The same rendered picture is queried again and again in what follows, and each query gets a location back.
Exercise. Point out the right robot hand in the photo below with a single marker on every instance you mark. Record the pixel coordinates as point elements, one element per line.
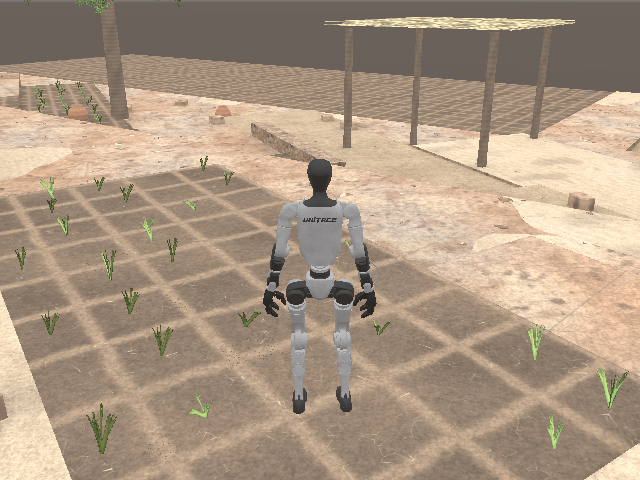
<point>369,305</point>

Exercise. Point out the left robot hand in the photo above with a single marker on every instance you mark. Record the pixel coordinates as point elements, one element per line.
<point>268,301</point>

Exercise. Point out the left robot thigh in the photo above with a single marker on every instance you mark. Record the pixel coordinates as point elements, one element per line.
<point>296,300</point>

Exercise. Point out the robot left upper arm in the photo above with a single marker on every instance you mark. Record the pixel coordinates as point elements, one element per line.
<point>287,213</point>

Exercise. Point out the robot right forearm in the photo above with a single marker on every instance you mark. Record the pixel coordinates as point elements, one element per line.
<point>364,272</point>

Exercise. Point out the robot left forearm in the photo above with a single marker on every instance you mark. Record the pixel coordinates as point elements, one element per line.
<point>275,270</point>

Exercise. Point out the humanoid robot torso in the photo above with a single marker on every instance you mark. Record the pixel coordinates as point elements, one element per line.
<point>319,235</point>

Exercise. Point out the robot right upper arm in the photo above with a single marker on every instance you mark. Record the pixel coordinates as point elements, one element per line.
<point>351,212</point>

